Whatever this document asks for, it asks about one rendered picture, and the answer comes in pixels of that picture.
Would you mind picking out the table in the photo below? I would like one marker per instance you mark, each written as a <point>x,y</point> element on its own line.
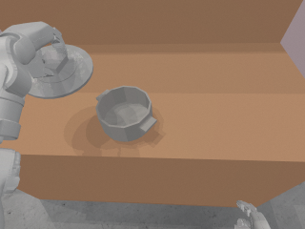
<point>228,100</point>

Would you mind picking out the pot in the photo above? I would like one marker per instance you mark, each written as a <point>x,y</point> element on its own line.
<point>125,113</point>

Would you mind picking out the robot left hand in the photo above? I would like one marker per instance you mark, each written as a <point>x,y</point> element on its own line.
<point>40,34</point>

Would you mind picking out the lid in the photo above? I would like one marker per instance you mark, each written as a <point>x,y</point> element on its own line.
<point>74,76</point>

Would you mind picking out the knob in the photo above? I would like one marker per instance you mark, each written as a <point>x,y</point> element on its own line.
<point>55,61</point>

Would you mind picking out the robot right hand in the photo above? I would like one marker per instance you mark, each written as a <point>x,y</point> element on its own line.
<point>257,220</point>

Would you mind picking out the robot left upper arm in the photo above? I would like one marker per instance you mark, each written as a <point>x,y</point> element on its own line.
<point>9,176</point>

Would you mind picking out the robot left forearm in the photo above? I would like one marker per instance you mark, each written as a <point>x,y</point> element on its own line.
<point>16,53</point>

